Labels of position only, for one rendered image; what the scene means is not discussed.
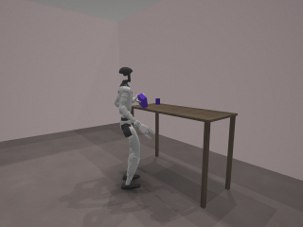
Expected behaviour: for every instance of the robot right forearm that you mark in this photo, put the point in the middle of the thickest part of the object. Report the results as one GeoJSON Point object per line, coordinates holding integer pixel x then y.
{"type": "Point", "coordinates": [130, 117]}

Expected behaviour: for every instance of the robot left upper arm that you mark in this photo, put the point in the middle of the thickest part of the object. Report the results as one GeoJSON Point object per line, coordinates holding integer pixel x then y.
{"type": "Point", "coordinates": [116, 101]}

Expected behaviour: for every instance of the sponge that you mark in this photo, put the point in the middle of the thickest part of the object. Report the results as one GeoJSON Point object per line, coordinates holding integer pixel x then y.
{"type": "Point", "coordinates": [144, 101]}

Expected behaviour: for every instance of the table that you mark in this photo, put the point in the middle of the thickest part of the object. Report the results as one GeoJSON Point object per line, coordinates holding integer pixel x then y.
{"type": "Point", "coordinates": [202, 115]}

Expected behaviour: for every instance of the left robot hand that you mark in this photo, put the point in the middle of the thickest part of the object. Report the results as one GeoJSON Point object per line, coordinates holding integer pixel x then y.
{"type": "Point", "coordinates": [136, 98]}

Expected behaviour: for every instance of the robot torso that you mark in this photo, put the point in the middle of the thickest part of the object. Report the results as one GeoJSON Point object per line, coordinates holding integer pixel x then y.
{"type": "Point", "coordinates": [124, 121]}

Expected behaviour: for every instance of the right robot hand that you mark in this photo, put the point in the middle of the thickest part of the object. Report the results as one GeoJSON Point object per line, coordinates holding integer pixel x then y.
{"type": "Point", "coordinates": [144, 130]}

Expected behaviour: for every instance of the right robot foot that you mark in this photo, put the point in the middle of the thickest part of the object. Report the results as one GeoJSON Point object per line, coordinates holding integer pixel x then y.
{"type": "Point", "coordinates": [130, 186]}

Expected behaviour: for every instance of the robot right upper arm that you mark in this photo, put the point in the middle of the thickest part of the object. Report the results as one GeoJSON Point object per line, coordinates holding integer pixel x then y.
{"type": "Point", "coordinates": [124, 96]}

